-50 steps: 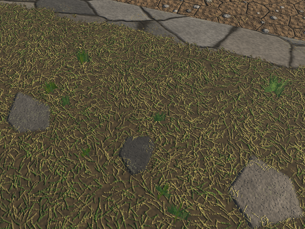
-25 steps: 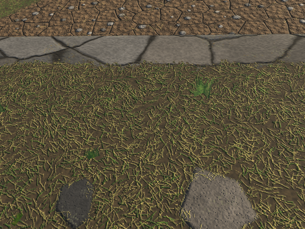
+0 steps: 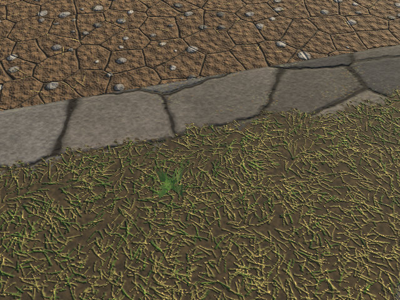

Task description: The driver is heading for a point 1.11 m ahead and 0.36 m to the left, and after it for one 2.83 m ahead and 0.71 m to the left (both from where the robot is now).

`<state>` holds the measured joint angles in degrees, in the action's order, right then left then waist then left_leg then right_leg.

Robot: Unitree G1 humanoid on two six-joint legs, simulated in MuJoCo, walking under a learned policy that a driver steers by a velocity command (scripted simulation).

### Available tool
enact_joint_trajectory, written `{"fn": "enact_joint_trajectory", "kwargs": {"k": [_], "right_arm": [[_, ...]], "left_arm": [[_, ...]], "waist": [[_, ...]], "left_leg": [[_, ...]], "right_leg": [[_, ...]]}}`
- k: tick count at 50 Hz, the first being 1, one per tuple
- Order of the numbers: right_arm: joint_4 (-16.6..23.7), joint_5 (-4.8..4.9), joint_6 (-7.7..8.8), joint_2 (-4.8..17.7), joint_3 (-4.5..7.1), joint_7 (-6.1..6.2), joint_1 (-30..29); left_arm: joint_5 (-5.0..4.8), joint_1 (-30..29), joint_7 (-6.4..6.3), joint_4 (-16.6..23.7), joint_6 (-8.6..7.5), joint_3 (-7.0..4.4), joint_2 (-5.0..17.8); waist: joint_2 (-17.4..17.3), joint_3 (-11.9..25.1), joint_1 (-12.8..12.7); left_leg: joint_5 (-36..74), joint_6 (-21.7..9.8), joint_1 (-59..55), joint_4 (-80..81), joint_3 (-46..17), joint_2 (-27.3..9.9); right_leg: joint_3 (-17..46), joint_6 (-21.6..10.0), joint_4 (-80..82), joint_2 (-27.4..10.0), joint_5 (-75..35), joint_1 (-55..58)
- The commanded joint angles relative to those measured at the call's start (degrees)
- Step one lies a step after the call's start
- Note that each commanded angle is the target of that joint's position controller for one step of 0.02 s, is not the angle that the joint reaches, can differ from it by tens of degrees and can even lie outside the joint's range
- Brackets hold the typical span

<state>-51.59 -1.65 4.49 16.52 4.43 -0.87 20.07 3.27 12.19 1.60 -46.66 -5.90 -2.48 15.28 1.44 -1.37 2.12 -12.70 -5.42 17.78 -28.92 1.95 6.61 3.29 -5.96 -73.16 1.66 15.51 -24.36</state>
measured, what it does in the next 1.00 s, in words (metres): walks ahead, turning left: right foot, then left foot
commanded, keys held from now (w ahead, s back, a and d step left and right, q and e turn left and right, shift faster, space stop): w+q+shift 0.78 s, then w+shift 0.12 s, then w+e+shift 0.10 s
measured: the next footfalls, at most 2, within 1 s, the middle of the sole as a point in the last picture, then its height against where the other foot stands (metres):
right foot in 0.28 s outside the picture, level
left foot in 0.72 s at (147, 223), level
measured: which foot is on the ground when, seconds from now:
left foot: down 0.00-0.28, up 0.30-0.70, down 0.72-1.00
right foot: up 0.00-0.26, down 0.28-0.70, up 0.72-1.00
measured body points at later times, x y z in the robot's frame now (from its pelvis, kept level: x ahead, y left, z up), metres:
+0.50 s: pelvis +0.44 +0.00 +0.01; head +0.47 +0.00 +0.46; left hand +0.35 +0.28 -0.11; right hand +0.71 -0.21 -0.08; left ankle +0.45 +0.11 -0.63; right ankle +0.41 -0.14 -0.73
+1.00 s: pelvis +0.83 +0.23 +0.00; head +0.86 +0.25 +0.45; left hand +0.83 +0.54 -0.07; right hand +1.02 +0.02 -0.12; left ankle +0.73 +0.18 -0.73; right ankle +1.11 +0.24 -0.67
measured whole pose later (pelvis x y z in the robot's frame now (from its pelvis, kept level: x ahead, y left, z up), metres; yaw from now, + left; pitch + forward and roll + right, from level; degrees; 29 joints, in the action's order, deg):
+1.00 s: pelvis +0.83 +0.23 +0.00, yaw +45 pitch +1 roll +1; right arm -47.4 0.1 5.1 16.8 2.8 -1.3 26.1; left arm 2.2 4.9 1.9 -35.4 -3.5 0.9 14.0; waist 0.8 -2.1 3.4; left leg -16.8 -9.3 -2.1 -14.7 -4.2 11.3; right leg 0.8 0.0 -44.4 -9.5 -1.2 -42.7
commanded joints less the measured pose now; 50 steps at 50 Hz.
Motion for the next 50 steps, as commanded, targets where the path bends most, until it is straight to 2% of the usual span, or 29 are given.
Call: {"fn": "enact_joint_trajectory", "kwargs": {"k": [1,3,6,10,11,12,13,14,15,16,17,18,20,23,26,28,30,32,34,35,36,37,38,39,40,42,44,48,50], "right_arm": [[1.0,0.91,1.93,1.9,-0.36,0.14,3.8],[1.7,1.01,2.25,3.4,-0.07,0.49,4.5],[3.3,1.39,2.44,6.1,1.07,0.11,3.9],[2.6,2.39,1.88,7.5,1.49,-0.28,8.8],[2.3,2.23,1.63,8.4,1.69,-0.12,9.6],[2.2,2.15,1.41,9.7,2.00,-0.16,9.5],[3.0,2.36,1.50,10.1,2.25,-0.39,7.5],[5.5,2.35,2.06,4.9,1.00,-0.32,5.3],[9.0,5.17,1.79,-1.1,-0.66,0.14,9.6],[8.2,3.55,0.67,2.4,-0.50,0.70,6.6],[8.1,2.19,-0.02,3.6,-0.15,0.26,1.1],[8.6,1.61,-0.47,2.8,-0.11,-0.45,-1.5],[10.0,0.01,-2.17,0.5,-0.37,-1.80,-3.5],[14.0,-0.41,-3.90,-1.0,-1.12,-3.00,-9.5],[17.6,-0.26,-3.81,0.1,-1.83,-4.13,-15.1],[18.9,-0.16,-3.82,1.0,-2.32,-4.97,-19.3],[19.4,-0.15,-3.66,1.5,-2.65,-5.37,-22.1],[18.0,0.01,-3.49,3.7,-2.14,-4.86,-17.8],[13.4,0.06,-3.22,7.8,-0.19,-3.62,-0.4],[9.4,0.07,-3.10,10.6,1.57,-2.30,10.4],[9.1,1.52,-3.89,14.5,3.31,-0.83,6.4],[12.6,-0.65,-4.67,21.4,4.13,-0.83,2.1],[13.7,-0.23,-5.09,19.2,4.30,0.14,5.1],[12.2,0.22,-4.62,16.0,3.65,0.77,3.4],[11.4,0.35,-3.71,13.2,2.77,0.98,1.4],[11.8,0.60,-1.60,9.4,1.10,1.33,-2.1],[10.7,0.97,0.12,7.8,0.30,0.87,-1.3],[8.7,1.88,2.07,7.4,0.21,-0.44,1.6],[7.5,2.49,3.01,8.0,0.10,-0.78,4.5]], "left_arm": [[1.55,-2.0,0.57,7.3,-0.01,1.19,0.7],[1.10,-8.7,0.97,10.8,0.13,2.08,1.3],[-0.80,-16.7,2.11,13.5,-0.17,3.48,0.4],[-1.17,-17.8,0.63,14.0,-0.23,2.52,3.4],[-1.10,-14.9,-0.01,13.4,-0.44,1.76,4.9],[-0.92,-8.1,-0.75,11.6,-0.77,0.86,6.5],[-0.48,1.3,-1.85,9.6,-1.15,-0.35,9.0],[0.85,14.0,-3.20,8.6,-0.98,-2.10,14.2],[1.83,12.8,-2.96,8.3,-0.43,-2.83,17.1],[0.88,8.2,-2.62,8.6,0.18,-2.93,12.7],[0.19,4.7,-2.27,8.8,0.03,-1.63,6.9],[0.19,4.1,-1.90,7.6,-0.18,-1.12,4.9],[-0.49,5.7,-1.85,4.7,-0.92,-0.70,3.4],[-2.16,7.6,-1.02,1.6,-2.12,-0.44,1.7],[-2.03,5.2,-1.20,0.7,-2.79,-0.62,3.3],[-1.96,5.4,-1.46,0.1,-2.82,-0.96,5.4],[-1.92,9.1,-1.89,-0.9,-2.56,-1.22,7.9],[-1.74,11.1,-2.80,-0.6,-1.32,-2.06,11.9],[-1.17,7.8,-3.48,1.0,0.77,-3.01,15.2],[-0.72,6.4,-3.18,2.0,1.44,-3.06,14.9],[-0.28,5.9,-2.01,3.3,1.32,-1.95,9.0],[-1.62,10.5,-1.80,10.3,0.35,-0.74,6.8],[-1.32,3.6,-1.79,12.0,-1.29,-0.48,9.5],[-1.47,1.9,-1.75,11.9,-2.00,-0.16,9.6],[-0.94,2.0,-1.87,11.3,-1.68,0.15,8.8],[0.99,5.1,-1.79,9.7,1.01,0.72,7.4],[1.13,3.3,-1.14,10.6,2.73,1.28,5.2],[-1.14,-8.6,0.58,14.0,2.18,2.80,1.9],[-2.44,-12.0,1.01,14.0,1.99,2.64,2.1]], "waist": [[-3.1,-1.8,-3.5],[-2.0,-4.6,-3.1],[-3.3,-5.4,-1.2],[-3.9,-1.9,0.8],[-4.0,1.2,-0.4],[-3.4,5.9,-3.8],[-3.7,10.7,-8.6],[2.1,19.8,-13.6],[17.6,27.1,-8.4],[11.6,19.7,-7.5],[4.6,11.1,-7.7],[0.9,6.1,-6.7],[3.0,1.8,-4.1],[3.9,-0.5,-2.4],[3.8,-3.0,-0.3],[1.1,-5.6,-0.5],[0.2,-6.1,-1.3],[3.2,-1.7,1.7],[5.3,7.3,10.9],[2.6,12.0,14.8],[-10.4,8.2,9.7],[-16.9,17.6,2.6],[-5.5,19.0,6.8],[-0.3,8.9,4.1],[3.7,3.9,0.3],[5.0,0.2,-4.5],[3.6,-1.9,-5.3],[-0.5,-5.3,-0.8],[-1.0,-5.0,1.9]], "left_leg": [[-6.6,-11.3,-5.9,18.7,-29.1,-15.3],[-2.7,-11.8,-0.9,22.2,-26.4,-14.9],[6.1,-8.4,8.2,25.3,-19.7,-10.6],[25.0,-5.6,-5.4,17.1,-20.3,-12.2],[33.6,-4.5,-8.6,10.4,-19.8,-11.9],[38.8,-3.3,-8.6,-0.2,-18.2,-10.1],[32.9,-2.3,-0.9,-13.4,-17.6,-7.8],[12.5,-2.1,8.1,-31.7,-13.7,-5.2],[-14.2,-0.9,22.6,-48.2,-8.4,-1.6],[-8.9,-1.8,29.5,-52.6,-7.1,-6.6],[-4.9,-1.6,30.5,-50.6,-6.4,-8.7],[-3.3,-1.2,29.0,-48.0,-6.4,-10.3],[-3.3,-0.5,27.2,-45.6,-6.3,-12.4],[0.4,-0.3,31.1,-44.3,-4.5,-13.8],[10.3,-0.7,28.0,-34.7,-1.8,-13.3],[14.8,-2.0,22.3,-24.0,2.9,-11.6],[15.4,-3.9,15.8,-16.9,8.6,-7.6],[11.2,-5.7,9.2,-14.9,10.8,-3.2],[5.7,-8.3,-9.7,-13.8,8.1,-0.5],[2.7,-9.9,-25.4,-10.2,3.7,-0.2],[-0.4,-11.5,-32.0,-7.0,-8.4,-6.9],[1.1,-23.6,-47.5,0.9,-40.5,-20.3],[-8.8,-23.1,-45.5,10.9,-47.7,-22.0],[-9.9,-20.4,-35.0,14.8,-45.0,-21.1],[-5.7,-17.8,-24.7,15.3,-39.3,-19.2],[2.3,-15.7,-9.0,16.0,-30.2,-14.9],[4.0,-14.9,-1.1,18.4,-24.6,-11.8],[16.2,-9.4,1.1,22.7,-12.4,-6.9],[22.2,-7.1,-4.1,26.4,-11.0,-9.3]], "right_leg": [[2.4,3.0,5.8,-6.2,1.6,-15.2],[0.2,5.4,15.6,-7.4,-3.1,-15.2],[-3.7,7.0,33.3,-4.1,-15.3,0.9],[-3.9,6.2,42.0,-1.5,-17.3,5.4],[-4.3,5.5,43.8,0.1,-13.0,9.4],[-4.9,4.7,45.1,1.2,-10.2,18.1],[-1.9,3.6,43.5,-3.2,-7.9,31.1],[12.8,1.8,44.6,-17.9,12.4,43.9],[42.0,-3.8,55.0,-31.8,25.9,51.8],[42.9,-4.9,57.9,-29.0,32.5,44.7],[31.7,-3.6,57.5,-25.4,24.3,37.0],[23.3,-2.7,58.4,-23.1,12.1,30.1],[11.9,-0.6,60.2,-19.7,1.1,23.1],[1.3,1.0,61.9,-18.5,-13.7,22.0],[-9.8,2.8,64.7,-15.3,-22.3,18.0],[-15.6,3.8,67.5,-13.5,-26.2,16.4],[-19.1,5.0,64.7,-12.7,-46.3,19.2],[-19.5,5.7,54.6,-14.3,-69.9,25.5],[-17.6,4.6,31.5,-16.9,-77.5,22.9],[-16.9,4.3,12.9,-15.4,-63.5,13.5],[-16.4,5.7,-9.3,-3.8,-1.3,-3.6],[-6.4,8.3,-26.3,0.6,14.4,-24.5],[1.3,7.7,-23.5,-2.0,8.6,-29.1],[1.8,7.2,-16.2,-4.9,5.7,-28.8],[1.3,7.2,-9.6,-7.4,4.6,-24.2],[0.9,8.2,-2.8,-9.9,5.7,-14.6],[-0.7,9.1,5.6,-11.2,5.0,-11.7],[-5.5,6.2,29.4,-10.3,-19.9,-6.4],[-7.7,3.7,35.8,-8.3,-29.0,-3.5]]}}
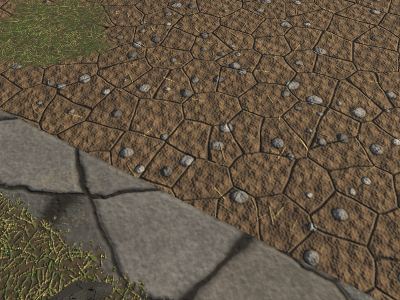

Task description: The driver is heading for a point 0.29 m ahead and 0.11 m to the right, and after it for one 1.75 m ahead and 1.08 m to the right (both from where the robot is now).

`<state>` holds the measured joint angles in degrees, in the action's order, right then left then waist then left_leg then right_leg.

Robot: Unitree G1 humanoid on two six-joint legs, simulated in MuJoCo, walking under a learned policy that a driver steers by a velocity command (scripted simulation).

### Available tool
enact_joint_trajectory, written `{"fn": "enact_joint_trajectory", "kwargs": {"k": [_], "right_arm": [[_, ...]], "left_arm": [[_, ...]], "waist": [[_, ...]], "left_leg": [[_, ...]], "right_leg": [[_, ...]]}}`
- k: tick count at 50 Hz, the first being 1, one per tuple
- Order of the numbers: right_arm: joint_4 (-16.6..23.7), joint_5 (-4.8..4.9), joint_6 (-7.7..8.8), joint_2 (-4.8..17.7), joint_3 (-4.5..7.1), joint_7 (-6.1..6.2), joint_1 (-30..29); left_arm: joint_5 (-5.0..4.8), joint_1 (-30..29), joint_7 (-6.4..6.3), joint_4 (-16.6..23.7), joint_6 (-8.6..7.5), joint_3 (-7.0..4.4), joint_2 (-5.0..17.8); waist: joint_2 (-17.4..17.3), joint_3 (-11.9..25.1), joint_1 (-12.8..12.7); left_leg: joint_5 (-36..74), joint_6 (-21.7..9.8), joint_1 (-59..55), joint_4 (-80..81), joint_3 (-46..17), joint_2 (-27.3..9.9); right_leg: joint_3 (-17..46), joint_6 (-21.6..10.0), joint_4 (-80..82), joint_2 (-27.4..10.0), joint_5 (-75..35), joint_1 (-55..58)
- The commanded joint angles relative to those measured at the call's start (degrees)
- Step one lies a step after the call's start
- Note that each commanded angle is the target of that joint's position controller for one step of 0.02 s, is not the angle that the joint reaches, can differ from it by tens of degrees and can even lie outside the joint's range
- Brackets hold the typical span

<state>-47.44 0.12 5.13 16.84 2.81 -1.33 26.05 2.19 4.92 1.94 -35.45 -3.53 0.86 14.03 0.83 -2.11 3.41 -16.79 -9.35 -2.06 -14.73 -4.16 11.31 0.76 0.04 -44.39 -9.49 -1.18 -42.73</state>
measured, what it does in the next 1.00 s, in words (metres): walks ahead, turning right: right foot, then left foot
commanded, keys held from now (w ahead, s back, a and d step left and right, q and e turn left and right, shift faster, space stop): w+e+shift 0.06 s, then e+shift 0.88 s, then shift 0.06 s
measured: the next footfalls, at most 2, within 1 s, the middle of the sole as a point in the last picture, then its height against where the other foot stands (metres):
right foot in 0.16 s outside the picture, level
left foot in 0.58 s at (218, 252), level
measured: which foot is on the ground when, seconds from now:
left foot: down 0.00-0.14, up 0.16-0.56, down 0.58-1.00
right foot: up 0.00-0.14, down 0.16-0.56, up 0.58-0.98, down 1.00-1.00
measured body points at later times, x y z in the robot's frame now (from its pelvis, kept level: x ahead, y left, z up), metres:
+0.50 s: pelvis +0.37 -0.08 +0.00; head +0.41 -0.10 +0.45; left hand +0.54 +0.19 -0.10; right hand +0.55 -0.37 -0.05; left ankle +0.59 +0.01 -0.70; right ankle +0.34 -0.13 -0.73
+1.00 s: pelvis +0.46 -0.10 +0.00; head +0.47 -0.15 +0.44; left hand +0.78 -0.05 -0.08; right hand +0.34 -0.41 -0.11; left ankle +0.60 -0.04 -0.73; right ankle +0.38 -0.19 -0.73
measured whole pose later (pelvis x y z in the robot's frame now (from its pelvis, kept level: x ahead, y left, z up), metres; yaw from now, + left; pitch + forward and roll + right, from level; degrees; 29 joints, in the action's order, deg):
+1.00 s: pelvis +0.46 -0.10 +0.00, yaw -49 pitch +2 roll +2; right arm -40.6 0.4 -0.2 18.0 4.8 1.6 7.8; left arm -1.1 9.5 0.5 -33.5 4.2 -3.9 17.9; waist 0.4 -3.0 1.1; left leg -9.6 1.6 18.8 -27.8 10.4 -5.5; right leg -1.4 0.0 -39.5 -4.1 15.9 -22.3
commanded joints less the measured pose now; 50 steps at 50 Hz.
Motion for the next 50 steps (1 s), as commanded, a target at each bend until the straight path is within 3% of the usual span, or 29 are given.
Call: {"fn": "enact_joint_trajectory", "kwargs": {"k": [1,3,5,6,7,8,9,10,11,13,14,16,18,21,23,25,27,28,29,30,31,32,33,35,36,38,42,48,50], "right_arm": [[2.5,0.43,2.53,8.1,1.67,-0.19,-0.5],[1.2,-0.50,2.49,9.4,1.68,0.44,0.1],[0.2,-1.88,1.67,10.9,1.75,1.85,0.8],[0.2,-2.93,0.98,11.1,1.76,2.60,0.0],[0.8,-3.22,0.28,11.5,1.91,3.15,-3.1],[2.3,-2.69,0.33,10.4,1.55,3.48,-6.0],[5.3,-0.07,0.56,1.6,-0.15,2.71,1.2],[6.8,-1.06,2.12,5.5,-1.43,1.18,-2.4],[9.9,1.08,2.67,8.4,-0.52,0.93,-8.6],[12.3,-0.52,2.60,8.1,-0.94,1.11,-15.3],[13.1,-1.08,2.03,7.8,-0.81,1.08,-14.6],[13.8,-1.87,0.90,6.8,-1.02,1.47,-13.0],[14.6,-1.85,0.26,4.5,-1.87,2.36,-14.8],[15.7,-0.81,-0.80,3.9,-1.99,2.86,-19.6],[17.3,-0.28,-1.14,4.5,-1.66,2.75,-24.3],[17.9,-0.15,-0.87,5.6,-1.05,2.42,-26.6],[16.6,-0.36,-0.05,6.8,-0.09,2.25,-24.1],[15.0,-0.87,0.40,6.7,0.16,2.37,-19.6],[14.8,-1.82,0.13,8.1,0.46,3.01,-17.2],[15.6,-3.42,-0.99,7.6,0.18,3.32,-16.4],[15.5,-1.53,-1.96,8.4,1.34,3.48,-17.7],[16.7,-1.39,-2.40,4.9,0.87,4.03,-19.6],[17.1,-1.46,-3.18,3.8,0.41,4.20,-20.7],[16.7,-1.52,-4.04,5.2,0.70,4.25,-23.5],[16.0,-1.81,-4.18,5.6,1.06,4.34,-22.9],[14.4,-2.00,-4.36,6.0,1.61,4.33,-21.0],[12.9,-1.36,-4.52,8.0,2.89,4.09,-21.3],[10.8,0.29,-4.44,10.3,4.43,2.95,-21.2],[9.2,1.18,-4.70,7.8,3.86,2.70,-19.1]], "left_arm": [[-1.53,-5.8,0.72,2.8,-0.42,-0.97,4.1],[-1.35,-6.4,0.70,2.5,-0.61,-1.64,5.6],[-0.57,-2.2,0.56,0.9,-0.90,-2.26,6.8],[-0.54,5.6,0.39,-1.6,-1.08,-2.91,8.1],[-0.48,17.2,0.13,-5.5,-1.34,-3.54,9.0],[0.36,26.5,-0.40,-8.4,-1.41,-4.53,11.4],[1.70,26.9,-0.49,-8.6,-1.06,-6.86,19.7],[-2.15,25.1,-0.22,-5.0,-2.28,-6.32,14.9],[-2.83,18.7,-0.64,-2.8,-2.26,-6.71,14.8],[-3.80,10.5,-0.74,-0.3,-1.80,-5.95,12.0],[-3.16,9.6,-0.94,0.1,-1.93,-5.73,11.5],[-3.07,8.1,-1.18,0.4,-1.55,-5.79,11.3],[-3.12,7.4,-2.05,0.2,-0.60,-6.40,13.1],[-4.30,9.6,-3.79,-0.7,2.17,-7.46,14.7],[-4.91,11.2,-4.80,-1.0,3.76,-7.57,14.0],[-4.44,10.8,-5.56,-0.2,4.77,-7.59,12.7],[-3.75,7.9,-5.79,1.5,5.15,-7.37,11.0],[-3.68,6.2,-5.46,2.6,5.36,-6.77,9.4],[-2.86,9.5,-4.98,3.1,5.46,-5.41,5.1],[-3.09,17.9,-4.12,3.9,4.86,-5.05,5.5],[-3.12,23.0,-2.78,2.3,4.53,-6.01,10.8],[-4.00,17.6,-2.67,1.1,5.00,-7.26,14.4],[-4.10,13.4,-3.04,1.2,5.86,-7.83,15.5],[-3.70,10.8,-3.64,2.9,6.99,-7.22,13.1],[-3.54,10.3,-3.60,3.6,6.95,-6.65,11.1],[-3.65,9.5,-3.51,4.6,6.55,-5.89,8.5],[-3.45,7.0,-2.82,5.5,6.44,-5.76,8.6],[-3.34,6.5,-1.30,5.6,7.39,-6.73,9.4],[-2.93,11.7,-1.52,3.4,7.38,-7.65,9.7]], "waist": [[-0.3,-4.6,1.1],[-1.6,-3.7,0.9],[-4.8,0.2,-1.5],[-6.1,4.4,-5.1],[-6.3,8.7,-10.6],[-4.5,11.9,-15.0],[17.1,19.3,-7.8],[10.9,33.7,-11.8],[6.8,25.6,-10.7],[-7.2,9.0,-5.3],[-7.5,5.4,-2.4],[-4.3,2.8,-0.2],[-2.1,3.4,-0.1],[1.9,10.0,-2.2],[3.6,10.7,-4.1],[5.9,9.4,-4.6],[7.7,9.1,-3.1],[6.1,11.5,-1.1],[-3.8,16.6,-2.9],[-14.4,20.9,-6.8],[-16.3,22.5,-7.7],[-9.3,17.3,-4.8],[-4.2,12.8,-3.9],[-4.2,6.6,-4.8],[-5.3,5.8,-4.7],[-7.8,7.4,-4.1],[-8.5,10.1,-3.5],[-10.2,9.2,-3.8],[-6.6,9.2,-5.8]], "left_leg": [[30.2,-2.2,10.2,12.7,-3.4,-15.0],[43.7,-0.2,0.1,10.4,0.1,-16.8],[68.8,2.5,-7.3,-0.2,3.1,-18.3],[75.9,4.0,-8.9,-10.4,4.0,-18.9],[76.0,5.6,-6.6,-24.7,6.4,-18.0],[61.3,6.6,4.1,-42.9,8.4,-15.0],[-5.3,12.0,35.0,-75.2,7.5,-4.0],[-13.7,13.0,41.9,-82.4,-7.2,-2.7],[-10.1,11.8,44.9,-77.6,-8.8,-7.2],[-7.8,10.8,42.5,-68.5,-4.5,-10.0],[-7.1,10.9,39.5,-64.4,-4.2,-11.0],[-6.2,12.2,35.4,-53.7,-2.9,-11.6],[-1.9,14.0,30.9,-40.1,0.2,-9.1],[11.2,14.8,23.7,-26.6,0.5,-4.9],[15.8,14.6,23.8,-19.9,-1.2,-3.5],[17.1,14.0,24.3,-14.5,-3.9,-4.0],[20.0,12.6,22.2,-9.0,-6.0,-6.7],[26.4,10.6,14.7,-4.1,-6.5,-10.3],[40.4,5.1,0.5,-7.2,-16.0,-22.2],[50.5,-5.8,-10.0,-8.7,-32.3,-35.1],[40.3,-11.4,-8.4,-9.2,-39.3,-41.5],[29.4,-9.1,-3.7,-8.1,-32.0,-35.2],[21.7,-5.2,2.5,-7.0,-23.3,-30.0],[18.9,-2.6,13.5,-3.6,-13.7,-24.5],[20.1,-2.5,15.6,-2.5,-10.0,-22.9],[23.3,-4.0,13.6,-1.6,-6.3,-23.5],[21.4,-4.9,11.9,-1.1,-2.0,-27.1],[13.9,-0.7,13.8,-4.2,4.9,-28.9],[9.4,4.2,18.7,-12.4,8.4,-26.1]], "right_leg": [[-5.5,-3.5,9.5,3.5,-12.8,13.3],[-6.9,-5.7,13.1,6.3,-9.3,12.2],[-8.9,-7.3,13.3,12.3,-1.1,15.5],[-8.2,-8.2,13.6,14.7,1.0,21.5],[-7.8,-8.8,16.4,15.4,-2.6,31.1],[-2.9,-10.5,16.6,11.0,-7.0,43.6],[24.9,-23.7,7.0,-9.4,-38.3,70.0],[42.9,-25.8,16.7,-9.8,-23.6,78.2],[36.9,-22.8,19.7,-8.0,-14.7,70.9],[28.0,-19.8,25.0,-2.7,-18.3,46.9],[25.0,-19.5,27.2,-0.8,-22.4,38.5],[19.8,-18.4,28.4,3.6,-27.1,28.7],[15.2,-16.7,26.5,7.8,-33.8,22.1],[15.2,-10.5,22.2,11.0,-29.4,21.7],[18.6,-6.9,20.0,11.9,-19.0,24.4],[23.1,-5.4,17.9,11.7,-9.8,27.8],[26.1,-4.9,12.7,11.5,-3.9,30.7],[24.6,-3.8,5.5,13.2,1.8,29.8],[17.7,-1.3,-8.5,18.1,26.5,21.0],[12.8,1.1,-17.4,21.3,44.7,9.7],[9.8,3.4,-28.1,14.5,42.1,6.1],[8.4,4.9,-32.0,12.2,36.2,3.9],[7.1,5.6,-32.9,10.6,31.0,4.0],[4.2,5.8,-30.2,8.8,25.8,6.0],[2.4,5.6,-28.0,8.6,24.5,7.4],[0.9,5.5,-24.2,7.5,23.6,7.5],[0.5,4.5,-15.5,4.2,20.2,10.9],[-4.0,0.1,3.3,5.9,18.4,22.7],[-4.5,-3.3,15.1,9.6,13.4,33.0]]}}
